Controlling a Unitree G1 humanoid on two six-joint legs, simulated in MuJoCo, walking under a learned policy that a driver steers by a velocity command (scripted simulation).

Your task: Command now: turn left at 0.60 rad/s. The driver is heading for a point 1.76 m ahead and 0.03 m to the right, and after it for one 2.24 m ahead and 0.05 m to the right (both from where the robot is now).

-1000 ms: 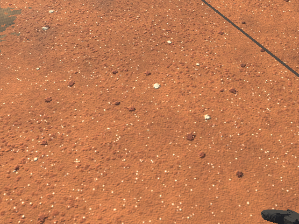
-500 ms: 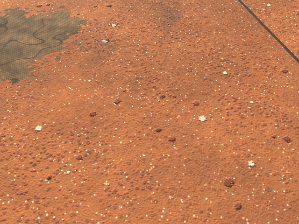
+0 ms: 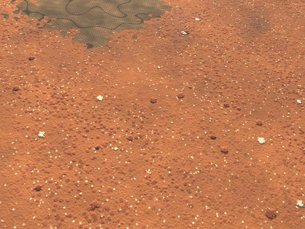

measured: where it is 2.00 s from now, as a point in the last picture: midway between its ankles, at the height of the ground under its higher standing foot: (132, 166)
